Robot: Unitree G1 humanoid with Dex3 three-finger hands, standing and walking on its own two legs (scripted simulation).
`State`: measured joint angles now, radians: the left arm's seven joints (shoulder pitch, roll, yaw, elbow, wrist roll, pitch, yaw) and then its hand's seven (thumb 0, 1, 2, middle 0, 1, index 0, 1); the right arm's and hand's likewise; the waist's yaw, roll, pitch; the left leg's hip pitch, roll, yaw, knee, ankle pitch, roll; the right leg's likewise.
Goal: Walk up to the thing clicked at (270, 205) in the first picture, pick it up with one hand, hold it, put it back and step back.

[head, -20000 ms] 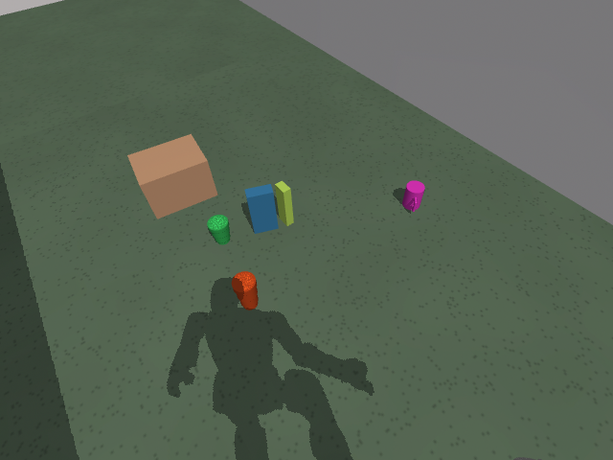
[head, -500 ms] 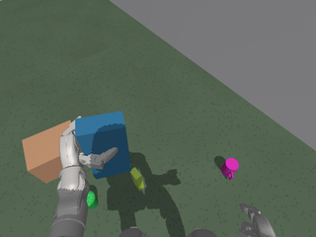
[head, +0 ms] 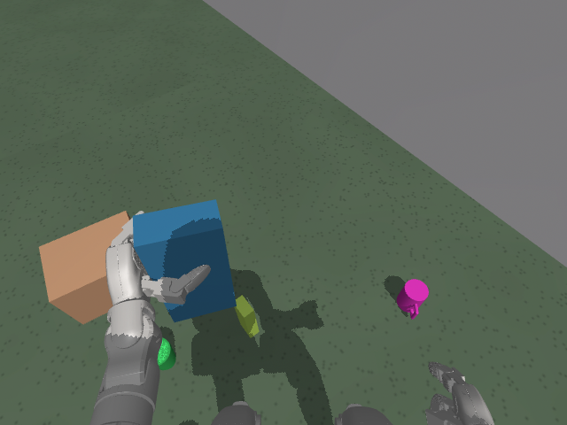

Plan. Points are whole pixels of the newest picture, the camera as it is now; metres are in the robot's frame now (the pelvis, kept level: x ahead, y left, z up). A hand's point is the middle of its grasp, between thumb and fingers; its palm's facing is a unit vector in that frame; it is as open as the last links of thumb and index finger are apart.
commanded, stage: crouch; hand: left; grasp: from the side
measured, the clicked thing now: (192, 268) +0.33 +0.16 +0.00
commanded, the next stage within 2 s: lower in 1.70 s
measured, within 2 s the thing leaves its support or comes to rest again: neither
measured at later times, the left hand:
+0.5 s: hand (189, 287) +0.38 +0.21 -0.17, palm faces +0.35 -0.94 -0.02, open 9.6 cm
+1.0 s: hand (198, 307) +0.41 +0.24 -0.37, palm faces +0.38 -0.93 -0.03, open 9.6 cm
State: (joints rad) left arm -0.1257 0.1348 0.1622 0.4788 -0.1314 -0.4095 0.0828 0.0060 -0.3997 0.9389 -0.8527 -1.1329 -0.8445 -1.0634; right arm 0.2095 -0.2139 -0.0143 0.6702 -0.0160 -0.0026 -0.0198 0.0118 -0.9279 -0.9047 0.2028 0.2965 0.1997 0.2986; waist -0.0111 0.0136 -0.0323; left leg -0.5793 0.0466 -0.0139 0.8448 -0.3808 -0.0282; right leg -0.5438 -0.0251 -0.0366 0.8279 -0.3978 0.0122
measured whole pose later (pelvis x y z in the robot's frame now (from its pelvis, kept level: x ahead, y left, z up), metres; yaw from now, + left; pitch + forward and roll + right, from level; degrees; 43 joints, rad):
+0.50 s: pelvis -0.03 +0.00 -0.16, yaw -2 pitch +29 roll -2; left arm -0.46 0.24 0.38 0.93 -0.11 -0.77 0.07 0.00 -0.40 0.94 -0.86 -1.13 -0.85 -1.06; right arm 0.15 -0.25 -0.03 0.71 -0.09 0.00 0.05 0.01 -0.92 -0.90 0.20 0.30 0.20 0.30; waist -0.06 0.00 -0.19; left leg -1.49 0.06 -0.06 1.60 -0.62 -0.04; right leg -1.45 -0.01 -0.04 1.58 -0.63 0.00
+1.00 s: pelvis -0.08 +0.00 -0.34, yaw -5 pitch +32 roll -5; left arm -0.76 0.47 0.58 1.20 -0.03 -0.78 0.04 0.00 -0.41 0.94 -0.86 -1.14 -0.85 -1.06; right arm 0.11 -0.25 0.04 0.75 -0.14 0.03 0.08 0.01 -0.94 -0.91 0.20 0.30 0.20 0.30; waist -0.15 -0.02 -0.11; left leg -2.09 0.05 -0.12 2.18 -0.66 -0.04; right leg -2.04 0.00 -0.05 2.14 -0.67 0.01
